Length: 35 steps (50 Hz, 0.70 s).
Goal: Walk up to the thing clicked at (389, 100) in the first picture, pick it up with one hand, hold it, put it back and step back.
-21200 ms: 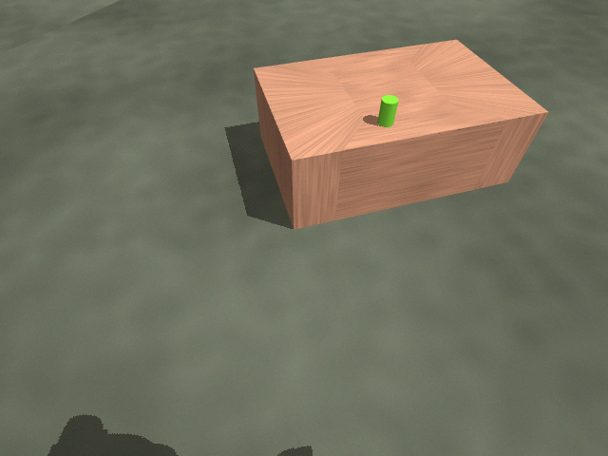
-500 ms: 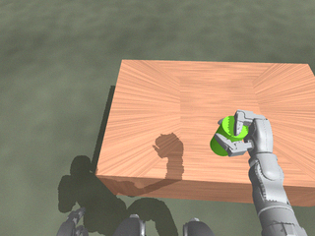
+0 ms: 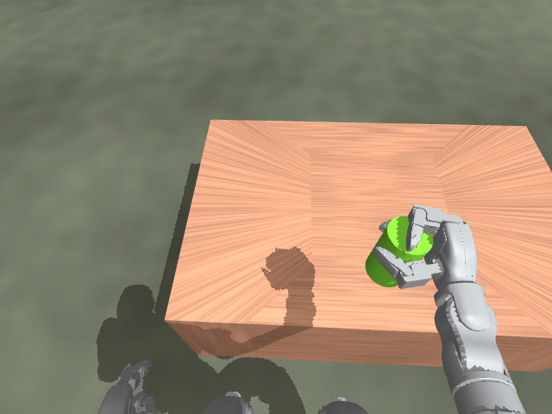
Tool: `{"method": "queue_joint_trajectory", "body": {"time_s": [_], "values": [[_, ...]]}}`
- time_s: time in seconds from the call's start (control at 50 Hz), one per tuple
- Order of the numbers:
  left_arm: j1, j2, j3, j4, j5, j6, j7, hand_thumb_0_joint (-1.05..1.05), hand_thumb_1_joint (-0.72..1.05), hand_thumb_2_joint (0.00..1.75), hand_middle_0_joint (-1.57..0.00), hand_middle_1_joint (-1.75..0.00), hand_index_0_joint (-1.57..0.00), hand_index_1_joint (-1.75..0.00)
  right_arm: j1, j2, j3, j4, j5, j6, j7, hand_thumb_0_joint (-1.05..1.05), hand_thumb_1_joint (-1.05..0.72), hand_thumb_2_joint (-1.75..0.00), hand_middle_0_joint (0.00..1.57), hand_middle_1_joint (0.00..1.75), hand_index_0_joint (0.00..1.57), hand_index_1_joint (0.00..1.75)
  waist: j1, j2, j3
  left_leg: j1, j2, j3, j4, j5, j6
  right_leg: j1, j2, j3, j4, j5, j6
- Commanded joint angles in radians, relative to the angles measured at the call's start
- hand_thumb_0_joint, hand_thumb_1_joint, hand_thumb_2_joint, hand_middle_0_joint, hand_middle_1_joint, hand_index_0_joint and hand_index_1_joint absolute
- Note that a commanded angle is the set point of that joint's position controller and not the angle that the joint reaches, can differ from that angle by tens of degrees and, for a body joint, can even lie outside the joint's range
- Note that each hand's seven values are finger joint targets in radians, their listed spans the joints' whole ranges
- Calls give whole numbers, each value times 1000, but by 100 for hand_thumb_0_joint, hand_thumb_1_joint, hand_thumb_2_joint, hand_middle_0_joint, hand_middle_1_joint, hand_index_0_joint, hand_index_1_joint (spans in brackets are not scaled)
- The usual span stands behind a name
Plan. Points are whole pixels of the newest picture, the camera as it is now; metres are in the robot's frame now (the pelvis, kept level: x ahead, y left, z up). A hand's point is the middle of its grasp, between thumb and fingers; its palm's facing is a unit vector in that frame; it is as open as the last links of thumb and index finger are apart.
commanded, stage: hold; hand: right
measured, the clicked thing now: (396, 253) +0.34 -0.16 +0.01
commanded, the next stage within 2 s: none
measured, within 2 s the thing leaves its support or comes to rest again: neither
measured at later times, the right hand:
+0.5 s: hand (414, 256) +0.31 -0.16 +0.06, palm faces +0.02 +1.00 +0.00, open 5.6 cm
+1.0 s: hand (417, 252) +0.32 -0.16 +0.07, palm faces +0.02 +1.00 +0.00, open 5.6 cm
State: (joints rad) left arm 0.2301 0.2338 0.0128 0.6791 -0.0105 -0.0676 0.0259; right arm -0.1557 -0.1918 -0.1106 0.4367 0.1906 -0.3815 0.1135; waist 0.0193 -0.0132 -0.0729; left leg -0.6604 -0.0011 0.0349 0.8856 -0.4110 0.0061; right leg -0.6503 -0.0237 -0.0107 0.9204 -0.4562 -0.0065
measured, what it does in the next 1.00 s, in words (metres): stands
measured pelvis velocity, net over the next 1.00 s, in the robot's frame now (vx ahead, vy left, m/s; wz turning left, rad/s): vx -0.01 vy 0.00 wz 0.00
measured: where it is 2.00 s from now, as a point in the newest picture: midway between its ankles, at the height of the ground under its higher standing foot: outside the picture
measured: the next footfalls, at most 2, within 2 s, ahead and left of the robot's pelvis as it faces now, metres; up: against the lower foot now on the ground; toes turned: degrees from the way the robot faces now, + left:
none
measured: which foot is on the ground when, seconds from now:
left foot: down 0.00-1.00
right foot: down 0.00-1.00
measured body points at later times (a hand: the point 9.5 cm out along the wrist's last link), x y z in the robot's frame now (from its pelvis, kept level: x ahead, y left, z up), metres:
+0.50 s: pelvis +0.00 +0.00 +0.01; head +0.04 +0.00 +0.45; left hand +0.14 +0.25 -0.10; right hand +0.31 -0.22 +0.06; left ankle +0.02 +0.12 -0.69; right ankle +0.00 -0.11 -0.69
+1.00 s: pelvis -0.01 +0.00 +0.01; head +0.04 -0.01 +0.46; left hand +0.13 +0.24 -0.10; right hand +0.31 -0.22 +0.07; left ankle +0.02 +0.12 -0.69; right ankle +0.00 -0.11 -0.69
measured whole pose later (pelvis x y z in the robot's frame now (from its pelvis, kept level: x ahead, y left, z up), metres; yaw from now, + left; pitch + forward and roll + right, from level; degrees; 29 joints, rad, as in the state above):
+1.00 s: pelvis -0.01 +0.00 +0.01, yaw +0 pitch +8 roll +1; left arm 0.23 0.22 0.00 0.68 -0.01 -0.08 0.04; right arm -0.11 -0.20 -0.11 0.38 0.20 -0.36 0.11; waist 0.02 -0.01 -0.05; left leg -0.59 0.00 0.04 0.83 -0.38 0.00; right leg -0.58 -0.02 -0.01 0.87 -0.43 -0.01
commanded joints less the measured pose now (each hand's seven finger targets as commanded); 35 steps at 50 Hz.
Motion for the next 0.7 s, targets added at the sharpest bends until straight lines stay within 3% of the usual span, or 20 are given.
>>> {"method": "queue_joint_trajectory", "body": {"time_s": [0.0, 0.02, 0.04, 0.08, 0.14, 0.18, 0.22, 0.28, 0.34, 0.36, 0.42, 0.44, 0.46, 0.52, 0.56, 0.62, 0.64, 0.66, 0.68], "values": [[-10, 136, 43, -116, -4, -37, 16, 0, 88, 91, -19, -29, -18, -30, -239, -113, -40, -226, 9, -69, 9, 0, -44, -129, 136, 141, 137, 141, 4, 13, -292, 205, -9, -13, -112, 329, 13, 143, 15, 26, -125, 325, -10], [-9, 134, 42, -117, -4, -37, 16, 0, 88, 91, -19, -30, -18, -30, -220, -120, -53, -208, 7, -68, 9, 0, -42, -130, 136, 142, 137, 142, 0, 14, -301, 218, -6, -19, -115, 339, 11, 139, 20, 20, -120, 321, -13], [-7, 148, 53, -119, -4, -36, 19, 0, 89, 91, -19, -30, -18, -30, -274, -132, -55, -273, 10, -73, 5, 0, -43, -129, 135, 141, 136, 141, 6, 4, -303, 211, -6, -21, -122, 324, 12, 155, 17, 19, -125, 304, -14], [-13, 143, 50, -115, -4, -36, 17, 0, 89, 91, -19, -30, -18, -30, -243, -119, -42, -252, 11, -71, 5, 0, -42, -128, 134, 140, 135, 140, 5, 5, -266, 209, -7, -19, -135, 278, 13, 140, 19, 18, -141, 259, -13], [-18, 133, 44, -116, -4, -39, 15, 0, 89, 91, -19, -30, -19, -30, -189, -99, -40, -207, 12, -64, 6, 0, -42, -128, 135, 141, 136, 141, 3, 34, -268, 221, -6, -15, -138, 292, 9, 135, 19, 20, -141, 269, -15], [-22, 143, 52, -121, -3, -36, 19, 0, 89, 91, -19, -30, -19, -30, -243, -131, -53, -283, 11, -69, 4, 0, -43, -129, 136, 141, 137, 141, 2, -2, -281, 213, -6, -16, -138, 295, 11, 161, 18, 20, -142, 276, -13], [-18, 136, 47, -118, -4, -35, 18, 0, 89, 91, -19, -30, -18, -30, -177, -102, -33, -226, 6, -61, 7, 0, -43, -130, 136, 142, 138, 142, 4, 29, -278, 219, -8, -10, -134, 315, 11, 168, 15, 24, -143, 303, -12], [-28, 132, 44, -126, -5, -35, 19, 0, 89, 91, -19, -30, -19, -30, -231, -128, -43, -308, 13, -71, 5, 0, -40, -129, 135, 141, 136, 141, -2, -3, -273, 230, -6, -12, -142, 295, 12, 167, 17, 22, -156, 279, -11], [-37, 135, 44, -124, -5, -38, 17, 0, 88, 92, -19, -30, -19, -30, -174, -108, -45, -240, 16, -64, 11, 0, -41, -129, 136, 142, 137, 142, -2, 6, -259, 212, -8, -11, -146, 272, 12, 167, 16, 24, -158, 264, -10], [-41, 141, 49, -126, -6, -39, 20, 0, 89, 91, -19, -30, -19, -30, -221, -122, -43, -299, 18, -69, 10, 0, -40, -129, 134, 141, 136, 141, 3, -7, -256, 209, -8, -12, -150, 262, 12, 173, 15, 25, -162, 249, -11], [-37, 135, 45, -126, -5, -40, 20, 0, 89, 91, -19, -30, -19, -30, -174, -124, -48, -290, 15, -64, 10, 0, -43, -129, 136, 141, 137, 141, -5, 6, -266, 245, -3, -16, -157, 281, 10, 164, 21, 19, -161, 257, -14], [-44, 121, 31, -132, -7, -42, 19, 0, 89, 91, -19, -30, -19, -30, -148, -91, -24, -249, 16, -57, 16, 0, -43, -131, 137, 143, 138, 143, 0, 28, -257, 231, -7, -9, -153, 280, 10, 165, 17, 25, -165, 268, -12], [-40, 143, 50, -125, -5, -41, 21, 0, 89, 91, -19, -30, -19, -30, -181, -126, -44, -316, 17, -64, 11, 0, -44, -131, 137, 143, 138, 143, -7, -15, -265, 232, -6, -10, -153, 283, 13, 183, 16, 24, -167, 272, -8], [-46, 135, 44, -126, -6, -43, 24, 0, 89, 92, -19, -30, -19, -30, -180, -116, -36, -295, 16, -58, 13, 0, -43, -130, 137, 142, 138, 142, 7, 12, -236, 222, -5, -13, -162, 258, 9, 167, 17, 23, -172, 236, -14], [-50, 141, 43, -121, -8, -44, 26, 0, 89, 91, -19, -30, -19, -30, -210, -137, -59, -298, 21, -59, 13, 0, -41, -130, 136, 142, 137, 142, 5, -9, -226, 195, -9, -9, -161, 224, 13, 176, 12, 28, -182, 212, -10], [-52, 131, 39, -127, -6, -49, 23, 0, 89, 91, -19, -30, -19, -30, -175, -95, -23, -263, 20, -56, 21, 0, -43, -131, 137, 143, 138, 143, 6, 18, -220, 200, -11, 0, -160, 218, 12, 166, 10, 34, -188, 211, -9], [-40, 139, 46, -123, -6, -48, 25, 0, 89, 91, -19, -30, -19, -30, -208, -117, -35, -294, 19, -57, 19, 0, -42, -131, 137, 143, 138, 143, 2, -5, -249, 209, -8, -6, -159, 232, 14, 181, 12, 29, -180, 221, -8], [-38, 136, 42, -127, -6, -48, 26, 0, 88, 91, -19, -30, -19, -30, -191, -103, -14, -287, 18, -53, 24, 0, -42, -130, 137, 143, 138, 143, 7, -4, -253, 219, -8, -5, -163, 241, 14, 189, 14, 28, -186, 233, -8], [-44, 138, 43, -122, -7, -49, 26, 0, 89, 91, -19, -30, -19, -30, -165, -98, -19, -249, 22, -47, 28, 0, -42, -129, 136, 142, 137, 142, 6, 19, -219, 207, -10, -2, -165, 229, 12, 169, 12, 30, -184, 221, -11]]}}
